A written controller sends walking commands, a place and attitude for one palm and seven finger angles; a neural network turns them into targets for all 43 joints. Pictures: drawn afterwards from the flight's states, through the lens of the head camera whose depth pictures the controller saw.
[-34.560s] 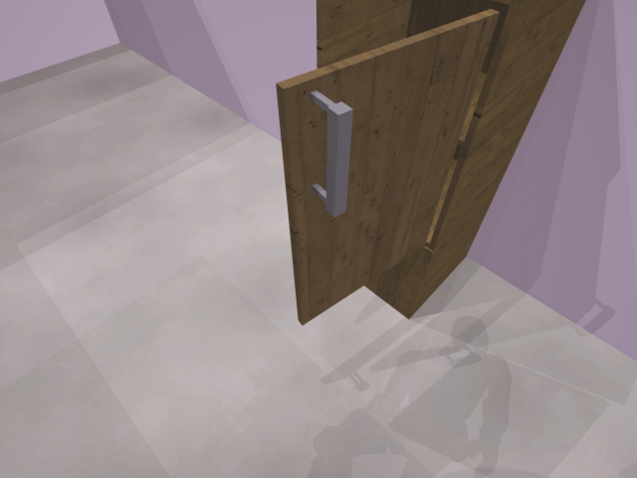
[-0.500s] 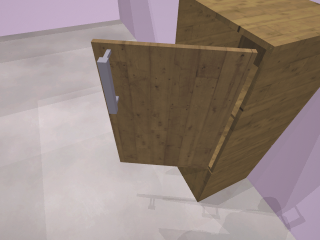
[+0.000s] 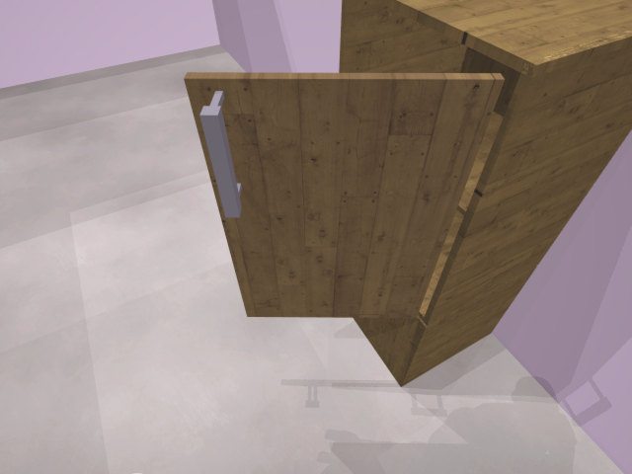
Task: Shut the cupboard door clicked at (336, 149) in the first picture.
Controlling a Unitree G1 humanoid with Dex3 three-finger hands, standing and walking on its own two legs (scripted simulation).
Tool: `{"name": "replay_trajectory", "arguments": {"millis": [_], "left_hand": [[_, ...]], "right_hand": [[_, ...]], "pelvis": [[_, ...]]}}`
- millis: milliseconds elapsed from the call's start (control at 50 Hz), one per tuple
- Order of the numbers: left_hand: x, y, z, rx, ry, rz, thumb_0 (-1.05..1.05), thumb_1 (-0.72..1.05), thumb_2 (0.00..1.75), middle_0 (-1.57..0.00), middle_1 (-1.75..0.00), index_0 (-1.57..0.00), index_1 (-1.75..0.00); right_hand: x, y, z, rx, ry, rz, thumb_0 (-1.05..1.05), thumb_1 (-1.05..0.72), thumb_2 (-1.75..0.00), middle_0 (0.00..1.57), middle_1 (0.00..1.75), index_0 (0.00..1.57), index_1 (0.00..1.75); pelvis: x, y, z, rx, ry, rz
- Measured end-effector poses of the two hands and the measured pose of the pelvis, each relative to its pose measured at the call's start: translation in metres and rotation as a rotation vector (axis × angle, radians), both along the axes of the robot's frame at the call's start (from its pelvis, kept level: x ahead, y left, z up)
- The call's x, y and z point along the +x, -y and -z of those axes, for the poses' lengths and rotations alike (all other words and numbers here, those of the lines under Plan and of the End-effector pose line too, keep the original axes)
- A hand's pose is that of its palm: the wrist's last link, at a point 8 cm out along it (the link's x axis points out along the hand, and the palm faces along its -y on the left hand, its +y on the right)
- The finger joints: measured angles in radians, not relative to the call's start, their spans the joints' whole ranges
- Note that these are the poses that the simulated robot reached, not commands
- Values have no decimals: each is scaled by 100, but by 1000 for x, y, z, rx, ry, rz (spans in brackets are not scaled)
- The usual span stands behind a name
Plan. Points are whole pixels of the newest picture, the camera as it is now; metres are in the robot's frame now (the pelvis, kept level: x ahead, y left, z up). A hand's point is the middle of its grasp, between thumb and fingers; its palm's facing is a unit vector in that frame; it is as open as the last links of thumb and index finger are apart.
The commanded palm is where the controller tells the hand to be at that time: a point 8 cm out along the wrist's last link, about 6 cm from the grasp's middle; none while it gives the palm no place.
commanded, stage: come to a stop and stand still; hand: left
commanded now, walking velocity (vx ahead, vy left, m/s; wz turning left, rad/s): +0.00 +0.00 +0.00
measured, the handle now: (226, 158) +0.49 +0.15 +0.15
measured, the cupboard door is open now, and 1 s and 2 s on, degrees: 61 61 61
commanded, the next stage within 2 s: look again from close up in 0.82 s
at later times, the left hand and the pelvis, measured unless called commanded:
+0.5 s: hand out of the picture +0.05 +0.33 -0.16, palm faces -0.01 -0.96 -0.29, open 7.4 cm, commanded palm none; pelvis +0.00 +0.10 +0.01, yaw +0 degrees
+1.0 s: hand out of the picture +0.01 +0.33 -0.16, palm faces -0.03 -0.96 -0.29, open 7.4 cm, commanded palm none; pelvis -0.01 +0.10 +0.01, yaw -1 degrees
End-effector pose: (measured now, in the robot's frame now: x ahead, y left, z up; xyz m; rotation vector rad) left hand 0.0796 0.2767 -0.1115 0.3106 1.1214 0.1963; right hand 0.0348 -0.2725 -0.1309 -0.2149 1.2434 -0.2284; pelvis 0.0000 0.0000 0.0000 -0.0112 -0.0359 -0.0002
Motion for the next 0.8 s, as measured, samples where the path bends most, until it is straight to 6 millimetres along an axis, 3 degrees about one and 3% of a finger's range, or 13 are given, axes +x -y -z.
{"name": "replay_trajectory", "arguments": {"millis": [180, 380, 580, 800], "left_hand": [[18, -50, -3, -18, 32, 12, 1, 90, 90, -20, -30, -21, -30], [-4, -91, 7, -35, -50, -1, 1, 90, 90, -20, -30, -21, -30], [-48, -108, 19, -57, -170, -42, 1, 90, 90, -20, -30, -21, -30], [-74, -107, 21, -69, -235, -55, 1, 90, 90, -20, -30, -21, -30]], "right_hand": [[45, -38, -21, -38, 82, -97, 0, -91, -90, 20, 30, 20, 30], [75, -86, -33, -38, 138, -148, 0, -91, -90, 21, 30, 20, 30], [68, -112, -30, -35, 99, -138, 0, -90, -90, 21, 30, 20, 30], [37, -116, -24, -30, 31, -95, 0, -90, -90, 21, 30, 20, 30]], "pelvis": [[2, -44, -5, 2, -5, 6], [2, -83, -8, 0, -17, 9], [3, -105, -9, 0, -10, 9], [-1, -112, -10, 6, -2, 11]]}}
